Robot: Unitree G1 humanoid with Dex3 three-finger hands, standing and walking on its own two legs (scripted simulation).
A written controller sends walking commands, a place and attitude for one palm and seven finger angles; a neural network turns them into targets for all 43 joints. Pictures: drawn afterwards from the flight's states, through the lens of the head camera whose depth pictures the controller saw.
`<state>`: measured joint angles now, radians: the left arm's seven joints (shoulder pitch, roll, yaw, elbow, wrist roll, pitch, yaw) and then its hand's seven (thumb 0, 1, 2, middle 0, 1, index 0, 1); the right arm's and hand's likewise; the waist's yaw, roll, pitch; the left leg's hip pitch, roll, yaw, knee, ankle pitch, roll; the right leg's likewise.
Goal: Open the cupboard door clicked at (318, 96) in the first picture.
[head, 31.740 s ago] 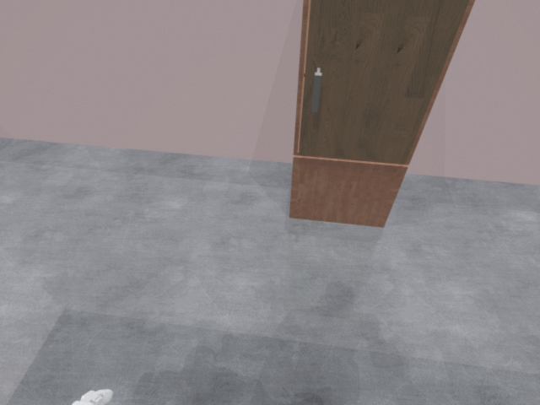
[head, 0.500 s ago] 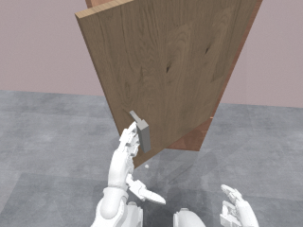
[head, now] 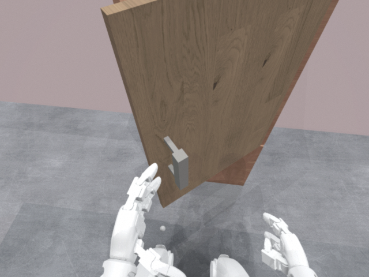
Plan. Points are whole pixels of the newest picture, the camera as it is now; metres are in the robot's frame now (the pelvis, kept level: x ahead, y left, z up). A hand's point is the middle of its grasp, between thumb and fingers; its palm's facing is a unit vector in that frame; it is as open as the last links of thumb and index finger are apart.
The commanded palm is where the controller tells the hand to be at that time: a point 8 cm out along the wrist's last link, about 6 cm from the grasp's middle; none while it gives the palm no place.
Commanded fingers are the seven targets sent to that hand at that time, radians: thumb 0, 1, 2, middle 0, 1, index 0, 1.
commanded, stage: slide the hand sideways off the handle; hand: left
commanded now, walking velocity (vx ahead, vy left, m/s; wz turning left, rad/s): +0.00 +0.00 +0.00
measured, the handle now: (175, 163) +0.34 +0.04 +0.06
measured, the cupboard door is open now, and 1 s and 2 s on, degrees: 41 41 41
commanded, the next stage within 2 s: draw the hand back to the body in 0.40 s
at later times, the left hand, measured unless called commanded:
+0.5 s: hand (136, 245) +0.18 +0.10 +0.05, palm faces -0.05 -1.00 +0.00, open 16.3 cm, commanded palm +0.16 +0.15 +0.05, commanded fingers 0.00 -0.50 0.30 -0.15 -0.30 -0.15 -0.30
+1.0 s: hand (84, 236) +0.18 +0.15 +0.14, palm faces -0.06 -1.00 -0.07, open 16.2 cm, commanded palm +0.15 +0.22 +0.15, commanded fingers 0.00 -0.29 0.39 -0.16 -0.30 -0.16 -0.30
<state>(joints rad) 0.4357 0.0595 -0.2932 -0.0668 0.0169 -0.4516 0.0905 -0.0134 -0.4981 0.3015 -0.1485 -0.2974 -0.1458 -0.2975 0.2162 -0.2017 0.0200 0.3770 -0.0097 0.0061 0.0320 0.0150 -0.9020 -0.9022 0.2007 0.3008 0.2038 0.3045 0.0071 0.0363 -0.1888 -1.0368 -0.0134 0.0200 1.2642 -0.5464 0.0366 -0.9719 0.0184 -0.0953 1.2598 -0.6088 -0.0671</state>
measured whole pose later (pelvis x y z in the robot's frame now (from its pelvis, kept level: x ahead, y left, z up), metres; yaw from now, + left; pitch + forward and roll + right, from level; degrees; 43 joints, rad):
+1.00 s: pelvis +0.01 +0.00 +0.04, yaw +0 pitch +10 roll -2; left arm 0.66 0.25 0.03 -0.34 -0.23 -0.31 -0.17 -0.01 -0.48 0.31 -0.15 -0.30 -0.15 -0.30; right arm 0.29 -0.24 0.01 0.37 0.05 -0.02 -0.06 0.02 -0.90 -0.90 0.20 0.30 0.20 0.30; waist 0.00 0.06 -0.17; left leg -0.77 0.00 -0.01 1.07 -0.49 0.03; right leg -0.68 0.05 -0.11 1.01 -0.52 -0.06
